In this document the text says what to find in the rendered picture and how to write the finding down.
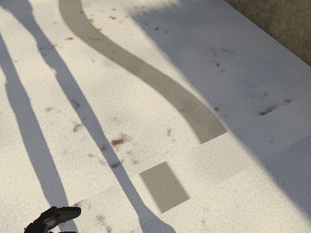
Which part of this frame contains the left robot hand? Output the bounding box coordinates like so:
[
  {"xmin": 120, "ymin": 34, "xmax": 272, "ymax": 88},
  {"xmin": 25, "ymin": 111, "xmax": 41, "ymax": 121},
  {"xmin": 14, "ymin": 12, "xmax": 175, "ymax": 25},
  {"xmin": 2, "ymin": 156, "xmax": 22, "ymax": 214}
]
[{"xmin": 23, "ymin": 206, "xmax": 82, "ymax": 233}]

